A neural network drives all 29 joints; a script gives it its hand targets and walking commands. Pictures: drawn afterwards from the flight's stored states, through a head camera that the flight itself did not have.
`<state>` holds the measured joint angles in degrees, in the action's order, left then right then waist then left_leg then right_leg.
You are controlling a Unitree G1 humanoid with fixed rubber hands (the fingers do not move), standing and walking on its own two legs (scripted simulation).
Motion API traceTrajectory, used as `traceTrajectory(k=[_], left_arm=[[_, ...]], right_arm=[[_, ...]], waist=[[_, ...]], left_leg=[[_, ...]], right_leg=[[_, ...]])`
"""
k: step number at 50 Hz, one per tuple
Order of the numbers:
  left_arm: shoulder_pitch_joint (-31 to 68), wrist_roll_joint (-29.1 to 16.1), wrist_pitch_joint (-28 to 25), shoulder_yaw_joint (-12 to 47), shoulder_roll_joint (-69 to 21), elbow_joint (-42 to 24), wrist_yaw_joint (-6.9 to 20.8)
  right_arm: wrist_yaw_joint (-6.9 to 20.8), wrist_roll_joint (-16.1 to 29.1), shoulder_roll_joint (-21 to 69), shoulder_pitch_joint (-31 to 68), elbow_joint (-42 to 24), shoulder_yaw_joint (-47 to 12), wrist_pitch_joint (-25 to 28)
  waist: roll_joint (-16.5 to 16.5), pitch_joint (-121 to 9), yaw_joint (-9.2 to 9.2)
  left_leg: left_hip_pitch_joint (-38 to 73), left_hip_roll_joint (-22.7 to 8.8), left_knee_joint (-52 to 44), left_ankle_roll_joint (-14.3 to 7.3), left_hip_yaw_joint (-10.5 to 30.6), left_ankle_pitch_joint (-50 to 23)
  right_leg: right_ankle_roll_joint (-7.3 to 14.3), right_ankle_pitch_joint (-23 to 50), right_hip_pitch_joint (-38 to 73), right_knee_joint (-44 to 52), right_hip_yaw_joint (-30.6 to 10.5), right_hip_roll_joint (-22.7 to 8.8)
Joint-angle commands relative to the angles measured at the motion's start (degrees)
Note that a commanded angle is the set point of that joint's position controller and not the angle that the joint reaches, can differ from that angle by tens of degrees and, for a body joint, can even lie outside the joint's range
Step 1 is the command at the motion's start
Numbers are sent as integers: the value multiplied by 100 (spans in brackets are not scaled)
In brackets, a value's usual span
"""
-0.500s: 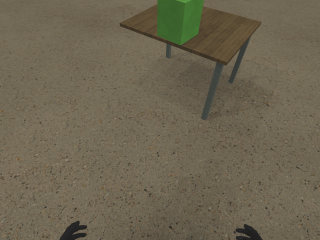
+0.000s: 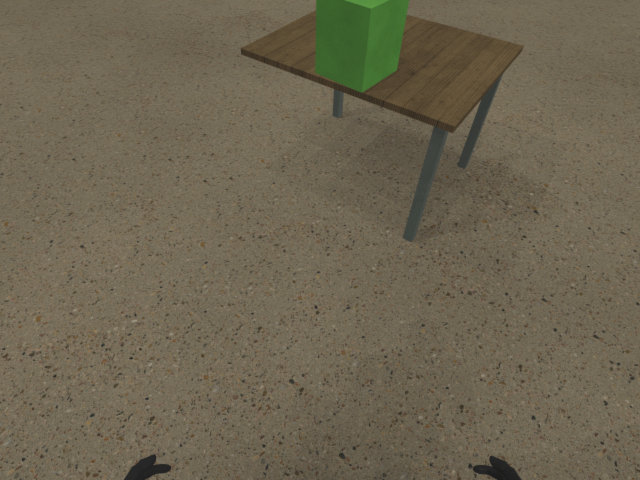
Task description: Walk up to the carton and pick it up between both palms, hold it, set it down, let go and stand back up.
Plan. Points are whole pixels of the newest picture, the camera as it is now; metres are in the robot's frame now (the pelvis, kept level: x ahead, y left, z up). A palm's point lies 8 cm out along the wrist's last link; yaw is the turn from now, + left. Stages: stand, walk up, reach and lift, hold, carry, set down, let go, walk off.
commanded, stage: stand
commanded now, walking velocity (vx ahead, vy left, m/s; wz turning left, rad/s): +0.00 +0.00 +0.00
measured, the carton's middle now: (360, 34) +1.39 -0.12 -0.05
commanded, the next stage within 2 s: walk up in 0.24 s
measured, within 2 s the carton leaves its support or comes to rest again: neither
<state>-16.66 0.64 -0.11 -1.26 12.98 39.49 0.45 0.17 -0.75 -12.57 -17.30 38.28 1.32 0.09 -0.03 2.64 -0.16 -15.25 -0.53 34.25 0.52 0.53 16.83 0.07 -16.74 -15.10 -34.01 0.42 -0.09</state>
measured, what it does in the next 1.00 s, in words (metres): walks ahead: right foot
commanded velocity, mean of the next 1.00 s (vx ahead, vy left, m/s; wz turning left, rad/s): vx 0.00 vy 0.00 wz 0.00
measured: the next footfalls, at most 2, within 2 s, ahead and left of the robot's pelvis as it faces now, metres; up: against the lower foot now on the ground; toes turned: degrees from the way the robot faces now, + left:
right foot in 0.72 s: +0.12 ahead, -0.19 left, +0.00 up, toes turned -14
left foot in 1.16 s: +0.46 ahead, +0.08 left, +0.00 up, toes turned -12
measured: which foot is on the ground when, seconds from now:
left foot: down 0.00-0.72, up 0.74-1.00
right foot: down 0.00-0.50, up 0.52-0.70, down 0.72-1.00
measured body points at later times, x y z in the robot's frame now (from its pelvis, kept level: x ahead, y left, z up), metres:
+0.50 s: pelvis +0.01 +0.00 +0.00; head +0.01 +0.00 +0.45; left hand +0.10 +0.25 -0.12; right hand +0.10 -0.25 -0.11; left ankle +0.02 +0.12 -0.72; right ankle +0.01 -0.12 -0.72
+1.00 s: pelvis +0.15 -0.05 +0.00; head +0.15 -0.08 +0.44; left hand +0.20 +0.22 -0.11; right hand +0.25 -0.32 -0.12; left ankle +0.31 +0.07 -0.67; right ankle +0.08 -0.18 -0.73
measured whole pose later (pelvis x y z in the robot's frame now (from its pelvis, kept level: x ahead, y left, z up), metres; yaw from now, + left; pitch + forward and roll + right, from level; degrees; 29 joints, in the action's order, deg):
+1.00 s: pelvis +0.15 -0.05 +0.00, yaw -13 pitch -3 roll -2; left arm -29.6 3.3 -4.4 -1.7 12.5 43.4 -1.7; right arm 5.0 -2.5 -17.5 -12.7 37.3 2.5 -1.0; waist -6.6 3.3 -3.0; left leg -36.8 -7.4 57.7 1.7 -0.3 14.2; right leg 0.5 -22.6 -7.9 -33.7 0.2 -0.7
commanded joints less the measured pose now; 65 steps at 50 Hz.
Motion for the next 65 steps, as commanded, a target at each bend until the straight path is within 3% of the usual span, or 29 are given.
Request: traceTrajectory(k=[1,21,22,23,24,25,26,27,29,33,34,35,36,37,38,39,41,43,46,50,54,56,57,58,59,60,61,62,65], left_arm=[[45,-4,-141,-213,765,-566,-35],[-73,-6,-129,-181,790,-426,-54],[-735,172,-164,-444,1064,-424,18],[-561,217,-162,-474,1170,-468,59],[-125,198,-171,-443,1057,-650,94],[330,164,-201,-389,849,-903,122],[508,196,-250,-387,707,-1067,127],[479,272,-265,-447,825,-1106,129],[-3,206,-252,-516,885,-957,196],[-1079,-36,-297,-551,590,-649,301],[-1610,-56,-328,-641,668,-449,272],[-2226,-35,-343,-779,887,-158,186],[-2872,46,-338,-906,1230,45,47],[-3051,235,-352,-809,1536,-82,-102],[-2390,291,-314,-693,1636,-352,-200],[-1767,222,-306,-758,1877,-434,-285],[-1321,242,-373,-636,1755,-467,-338],[-997,309,-467,-531,1581,-447,-329],[-851,293,-590,-461,1441,-290,-319],[-971,228,-644,-451,1369,-163,-248],[-1099,211,-604,-476,1361,-153,-189],[-1028,248,-525,-497,1398,-240,-179],[-919,272,-476,-483,1403,-306,-170],[-1072,300,-432,-408,1193,-321,-164],[-1597,298,-393,-285,800,-362,-129],[-1905,207,-361,-183,413,-633,-91],[-1726,116,-301,-240,670,-808,-162],[-1161,167,-256,-314,933,-854,-181],[-1063,133,-176,-341,782,-721,-146]], right_arm=[[-36,4,-786,19,-526,225,150],[-51,21,-836,-73,-416,194,143],[60,-384,-1176,-31,-616,457,198],[99,-443,-1250,-146,-660,529,219],[125,-387,-1286,-524,-558,569,253],[125,-346,-1423,-929,-351,600,298],[92,-348,-1621,-985,-211,612,358],[37,-363,-1650,-771,-141,594,403],[-9,-383,-1496,-271,-101,510,448],[88,-351,-1545,925,-153,494,328],[125,-324,-1495,1152,-170,446,258],[154,-339,-1199,1070,-165,333,180],[203,-369,-789,797,-144,199,118],[277,-306,-469,766,-436,50,117],[304,-195,-846,728,-687,157,70],[304,-188,-1053,803,-743,206,34],[273,-221,-1268,811,-685,287,30],[334,-230,-1245,468,-517,315,60],[460,-167,-1065,430,-564,286,16],[509,-149,-814,785,-720,226,40],[485,-209,-723,932,-841,279,153],[430,-241,-740,495,-782,340,210],[377,-258,-841,-69,-656,410,244],[295,-295,-1069,-857,-438,515,288],[226,-349,-1421,-1550,-293,604,326],[156,-317,-1917,-1546,-459,625,335],[77,-147,-2242,-988,-586,681,268],[30,-54,-2004,-525,-650,601,227],[11,-158,-1386,-162,-584,418,202]], waist=[[-22,-184,4],[-5,-99,5],[-331,-511,-8],[-318,5,195],[-404,346,495],[-786,565,810],[-1245,574,929],[-868,642,844],[-407,455,506],[-1107,107,-184],[-851,3,-489],[-73,-188,-737],[1213,-299,-1013],[2174,-95,-1066],[1258,350,-667],[796,723,-400],[385,934,-236],[628,850,-151],[735,762,-47],[651,687,-147],[627,545,-207],[640,376,-6],[492,155,295],[-92,-291,617],[-1012,-1052,813],[-2059,-1302,701],[-1930,-1311,606],[-1325,-694,547],[-789,249,216]], left_leg=[[-37,-402,-729,-224,504,-385],[-37,-411,-842,-229,542,-398],[588,-410,-300,-494,432,2531],[667,-555,-380,-667,799,3190],[969,-823,-845,-884,1150,3465],[1559,-1412,-1730,-1259,1819,3581],[1588,-2409,-2440,-1718,2830,3562],[1371,-2729,-2541,-1974,3117,3238],[870,-2388,-2342,-1714,2185,2689],[-764,-1461,-1641,-1013,-73,2566],[-1450,-1240,-1004,-885,-530,2907],[-1994,-901,146,-753,-941,3205],[-2369,-454,2044,-536,-1294,3058],[-3426,-189,3687,-258,-904,2592],[-3617,-275,3921,-125,45,1985],[-3779,-524,4114,-76,309,1552],[-3730,-853,4154,34,292,934],[-3146,-921,3523,113,322,620],[-2638,-932,2859,144,347,0],[-2296,-790,1656,86,58,-932],[-1356,-569,687,-64,-244,-1292],[-494,-439,370,-170,-366,-1052],[326,-288,228,-225,-510,-912],[1329,-133,156,-289,-532,-667],[2521,-643,157,-463,159,131],[2797,-2018,-816,-908,2632,1220],[2266,-2547,-2113,-1428,4262,2154],[1518,-2468,-2398,-1401,4118,2384],[108,-1916,-1725,-1013,1571,280]], right_leg=[[190,323,-53,754,-573,-476],[185,346,-27,807,-570,-464],[536,-2633,-742,492,-1277,-459],[563,-3187,-1838,503,-1483,-534],[409,-2909,-2627,251,-1167,-401],[104,-1834,-3368,-575,-394,-80],[-3,-1280,-3572,-1884,-1,-76],[15,-1342,-3529,-2357,-313,-468],[77,-1295,-2696,-2280,-413,-652],[216,-636,-143,-1035,206,-422],[239,21,917,-568,504,-288],[230,-23,1796,-467,608,-36],[390,-909,2213,-111,50,33],[842,-2943,2049,1096,-2890,-1165],[1411,-4268,1387,2487,-4942,-2124],[1780,-4376,1021,2842,-5479,-2434],[1825,-3488,598,2450,-4682,-2330],[1664,-2515,115,2210,-3553,-2062],[1486,-1292,-211,2147,-2461,-1695],[1259,-419,-6,1961,-1491,-1250],[1085,509,61,1663,-1130,-1242],[978,912,-35,1199,-1052,-1294],[895,1224,-257,498,-915,-1229],[720,1372,-466,-853,-620,-896],[476,470,-1050,-2565,-288,-389],[187,-1686,-2065,-3840,-253,228],[124,-1580,-2351,-4440,-595,188],[129,-1093,-2369,-4865,-811,-114],[88,-558,-1861,-4208,-538,-498]])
